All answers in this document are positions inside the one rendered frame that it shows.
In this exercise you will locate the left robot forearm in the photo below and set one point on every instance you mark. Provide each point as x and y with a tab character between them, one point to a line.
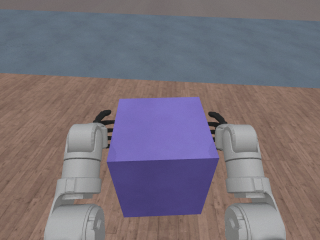
80	177

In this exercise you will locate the carton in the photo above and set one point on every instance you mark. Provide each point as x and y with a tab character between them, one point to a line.
162	156

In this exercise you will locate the right robot forearm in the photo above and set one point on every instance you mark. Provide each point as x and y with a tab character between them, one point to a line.
245	173

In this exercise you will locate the left robot hand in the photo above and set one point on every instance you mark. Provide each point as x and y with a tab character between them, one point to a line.
98	119

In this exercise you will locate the robot right upper arm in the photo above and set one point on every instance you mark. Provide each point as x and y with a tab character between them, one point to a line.
253	221

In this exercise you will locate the right robot hand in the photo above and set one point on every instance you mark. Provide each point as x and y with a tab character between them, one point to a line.
219	118

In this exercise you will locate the robot left upper arm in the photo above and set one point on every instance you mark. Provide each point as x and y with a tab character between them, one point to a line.
76	222

